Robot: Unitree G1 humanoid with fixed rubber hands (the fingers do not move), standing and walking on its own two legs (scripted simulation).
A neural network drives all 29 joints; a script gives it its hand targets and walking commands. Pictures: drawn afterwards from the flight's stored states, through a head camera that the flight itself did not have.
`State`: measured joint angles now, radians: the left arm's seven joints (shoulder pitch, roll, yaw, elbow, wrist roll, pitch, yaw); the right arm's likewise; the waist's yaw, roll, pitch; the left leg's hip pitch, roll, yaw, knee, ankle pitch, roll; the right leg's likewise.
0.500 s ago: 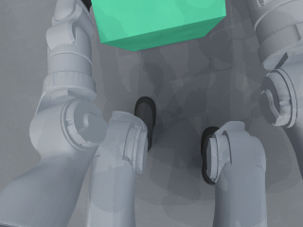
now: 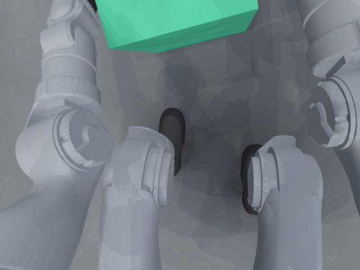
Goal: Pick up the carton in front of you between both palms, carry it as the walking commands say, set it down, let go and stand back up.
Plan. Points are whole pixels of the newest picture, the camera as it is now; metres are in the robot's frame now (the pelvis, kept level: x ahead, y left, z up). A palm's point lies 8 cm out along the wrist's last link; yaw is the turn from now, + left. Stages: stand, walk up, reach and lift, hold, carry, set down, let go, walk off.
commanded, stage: set down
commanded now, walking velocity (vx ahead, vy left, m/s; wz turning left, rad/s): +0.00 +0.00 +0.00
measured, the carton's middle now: out of the picture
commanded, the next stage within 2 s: let go in 1.30 s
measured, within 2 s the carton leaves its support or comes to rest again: neither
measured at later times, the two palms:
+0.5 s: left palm out of the picture +0.53 +0.24 -0.12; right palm out of the picture +0.64 -0.11 -0.11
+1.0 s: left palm out of the picture +0.53 +0.25 +0.03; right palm out of the picture +0.64 -0.12 +0.04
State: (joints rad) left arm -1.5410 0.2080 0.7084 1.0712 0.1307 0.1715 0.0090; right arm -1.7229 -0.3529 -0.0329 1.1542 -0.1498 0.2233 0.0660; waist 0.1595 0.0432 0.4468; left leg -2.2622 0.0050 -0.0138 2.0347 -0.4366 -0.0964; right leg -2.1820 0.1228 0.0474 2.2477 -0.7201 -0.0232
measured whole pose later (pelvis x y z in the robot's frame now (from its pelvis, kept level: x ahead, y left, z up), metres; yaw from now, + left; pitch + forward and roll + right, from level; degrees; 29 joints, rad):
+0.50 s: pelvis +0.00 +0.02 +0.02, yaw +0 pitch +40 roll +5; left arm -1.48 0.17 0.43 0.88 -0.15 0.17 0.20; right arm -1.82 -0.60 0.21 1.16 0.15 0.24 0.04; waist 0.19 0.01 0.39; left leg -2.25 0.01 0.02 1.96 -0.40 -0.04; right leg -2.17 0.07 0.06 2.16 -0.69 0.00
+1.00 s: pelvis +0.01 +0.02 +0.14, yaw -1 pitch +48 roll +3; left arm -1.26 0.09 0.48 0.63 -0.04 0.31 0.19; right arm -1.63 -0.55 0.03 1.08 0.02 0.32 0.10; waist 0.21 -0.04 0.10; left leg -2.04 0.00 0.00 1.54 -0.35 -0.04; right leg -1.96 0.05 0.05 1.70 -0.59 -0.01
